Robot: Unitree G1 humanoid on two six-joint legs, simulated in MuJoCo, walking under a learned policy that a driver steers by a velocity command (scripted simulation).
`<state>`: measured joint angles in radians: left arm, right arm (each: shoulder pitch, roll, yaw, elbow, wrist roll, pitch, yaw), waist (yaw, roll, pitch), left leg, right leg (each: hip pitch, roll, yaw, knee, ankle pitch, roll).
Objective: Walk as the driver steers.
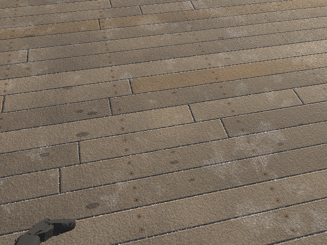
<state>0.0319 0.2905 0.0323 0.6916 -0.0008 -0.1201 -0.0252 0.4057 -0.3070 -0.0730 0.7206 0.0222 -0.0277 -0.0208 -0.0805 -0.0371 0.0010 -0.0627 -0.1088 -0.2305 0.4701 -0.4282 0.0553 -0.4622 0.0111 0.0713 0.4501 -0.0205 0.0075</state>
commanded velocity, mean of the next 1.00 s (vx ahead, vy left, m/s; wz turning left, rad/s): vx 0.50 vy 0.00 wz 0.33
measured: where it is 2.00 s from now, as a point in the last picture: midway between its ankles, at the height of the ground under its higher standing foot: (116, 129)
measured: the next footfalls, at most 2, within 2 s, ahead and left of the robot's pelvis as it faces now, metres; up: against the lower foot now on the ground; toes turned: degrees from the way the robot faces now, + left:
left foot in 0.54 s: +0.40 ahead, +0.18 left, +0.00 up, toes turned +21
right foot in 1.10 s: +0.77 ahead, +0.08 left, +0.00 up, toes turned +12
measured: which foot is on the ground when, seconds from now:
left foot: down 0.00-0.00, up 0.02-0.52, down 0.54-1.00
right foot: down 0.00-0.54, up 0.56-1.00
